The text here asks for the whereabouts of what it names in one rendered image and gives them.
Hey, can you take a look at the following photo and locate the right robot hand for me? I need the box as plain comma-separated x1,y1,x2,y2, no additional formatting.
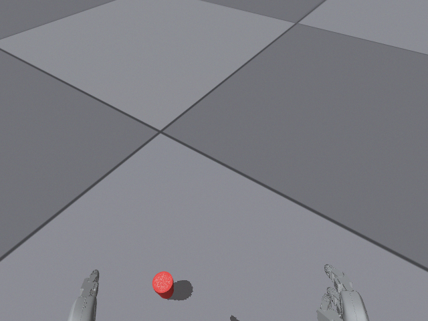
316,264,369,321

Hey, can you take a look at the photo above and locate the left robot hand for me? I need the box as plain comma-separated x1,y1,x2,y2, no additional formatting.
68,270,99,321

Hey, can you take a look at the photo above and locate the cup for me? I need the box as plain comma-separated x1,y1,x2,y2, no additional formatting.
152,272,174,299

